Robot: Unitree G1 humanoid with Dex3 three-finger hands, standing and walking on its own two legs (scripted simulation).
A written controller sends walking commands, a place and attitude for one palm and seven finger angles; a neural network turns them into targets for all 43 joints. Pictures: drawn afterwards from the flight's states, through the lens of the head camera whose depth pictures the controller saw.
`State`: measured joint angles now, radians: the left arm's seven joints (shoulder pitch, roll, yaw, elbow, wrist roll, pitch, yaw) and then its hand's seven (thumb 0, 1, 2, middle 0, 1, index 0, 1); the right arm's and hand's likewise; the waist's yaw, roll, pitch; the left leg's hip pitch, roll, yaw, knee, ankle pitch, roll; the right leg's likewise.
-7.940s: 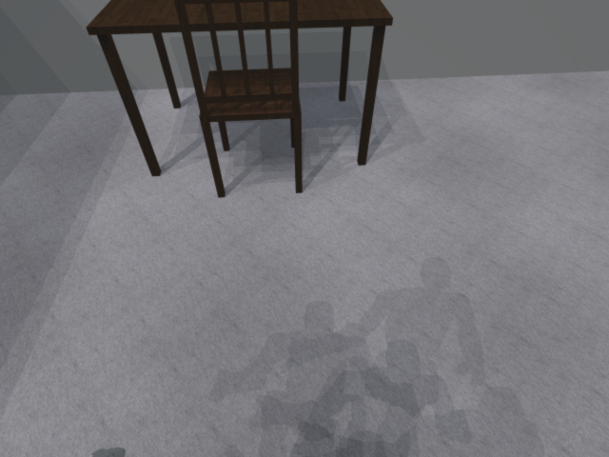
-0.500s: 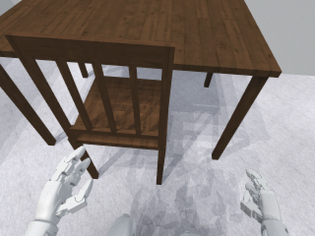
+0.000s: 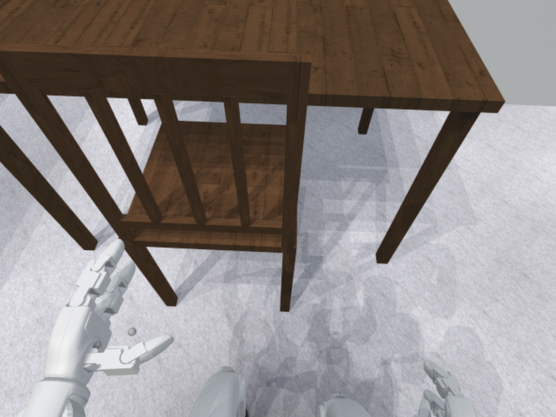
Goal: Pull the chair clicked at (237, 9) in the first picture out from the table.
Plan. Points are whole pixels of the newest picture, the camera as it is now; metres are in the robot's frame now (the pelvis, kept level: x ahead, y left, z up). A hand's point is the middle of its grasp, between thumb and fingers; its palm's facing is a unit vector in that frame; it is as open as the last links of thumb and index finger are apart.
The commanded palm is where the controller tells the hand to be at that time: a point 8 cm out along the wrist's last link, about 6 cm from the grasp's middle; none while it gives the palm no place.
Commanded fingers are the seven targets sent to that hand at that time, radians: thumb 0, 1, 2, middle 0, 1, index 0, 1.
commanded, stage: raise the hand toward the chair's back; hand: left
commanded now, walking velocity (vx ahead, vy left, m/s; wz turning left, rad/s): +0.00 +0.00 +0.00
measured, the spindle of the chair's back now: (185, 169) +0.51 +0.19 +0.02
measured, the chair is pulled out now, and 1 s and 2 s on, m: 0.00 0.00 0.00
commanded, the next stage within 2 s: aim the fingers beside a spindle in 1.22 s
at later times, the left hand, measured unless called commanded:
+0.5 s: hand (107, 323) +0.23 +0.22 +0.05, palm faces +0.00 -1.00 -0.04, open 16.7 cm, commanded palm +0.22 +0.28 +0.05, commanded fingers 0.00 -0.50 0.30 -0.06 -0.08 -0.06 -0.08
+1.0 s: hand (112, 312) +0.24 +0.22 +0.06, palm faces -0.01 -1.00 -0.05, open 16.9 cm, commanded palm +0.22 +0.27 +0.06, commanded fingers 0.00 -0.50 0.30 -0.06 -0.08 -0.06 -0.08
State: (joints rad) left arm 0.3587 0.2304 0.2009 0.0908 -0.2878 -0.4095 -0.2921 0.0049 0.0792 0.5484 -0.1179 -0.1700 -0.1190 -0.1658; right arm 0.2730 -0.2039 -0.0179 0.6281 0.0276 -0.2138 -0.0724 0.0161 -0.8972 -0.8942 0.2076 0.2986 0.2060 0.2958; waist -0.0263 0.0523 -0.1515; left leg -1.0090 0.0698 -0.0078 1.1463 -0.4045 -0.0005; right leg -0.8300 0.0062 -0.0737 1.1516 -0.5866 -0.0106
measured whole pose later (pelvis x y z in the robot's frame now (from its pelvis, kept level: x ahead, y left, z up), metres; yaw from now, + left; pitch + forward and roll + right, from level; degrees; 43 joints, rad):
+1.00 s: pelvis +0.01 +0.01 +0.01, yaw +1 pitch +13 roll -4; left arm 0.31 0.27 0.22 0.11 -0.29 -0.39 -0.29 -0.01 -0.49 0.30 -0.06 -0.08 -0.06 -0.08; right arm 0.26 -0.25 0.00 0.58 0.03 -0.19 -0.06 0.01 -0.90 -0.89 0.21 0.30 0.20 0.30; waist -0.04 0.04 -0.14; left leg -0.93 0.06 -0.01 1.09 -0.40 0.01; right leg -0.73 0.00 -0.08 1.06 -0.56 0.01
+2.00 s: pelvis +0.01 +0.01 +0.00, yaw +0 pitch +17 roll -3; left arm 0.14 0.23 0.16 0.22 -0.24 -0.42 -0.24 -0.01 -0.49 0.30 -0.06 -0.08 -0.06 -0.08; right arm 0.23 -0.24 0.00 0.57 0.01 -0.14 -0.03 0.01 -0.90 -0.89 0.21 0.30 0.20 0.30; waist -0.04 0.04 -0.16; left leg -1.04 0.06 -0.01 1.17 -0.44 0.01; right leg -0.85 0.00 -0.07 1.16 -0.61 0.00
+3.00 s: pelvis +0.01 +0.00 -0.02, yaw -1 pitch +21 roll -2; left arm -0.11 0.21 0.14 0.43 -0.17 -0.46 -0.13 -0.01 -0.49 0.30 -0.06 -0.08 -0.06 -0.08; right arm 0.23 -0.24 0.00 0.58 0.00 -0.02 0.00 0.01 -0.90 -0.89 0.21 0.30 0.20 0.30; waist -0.05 0.04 -0.17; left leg -1.17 0.07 0.00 1.26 -0.46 0.00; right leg -0.99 0.01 -0.06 1.27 -0.64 -0.01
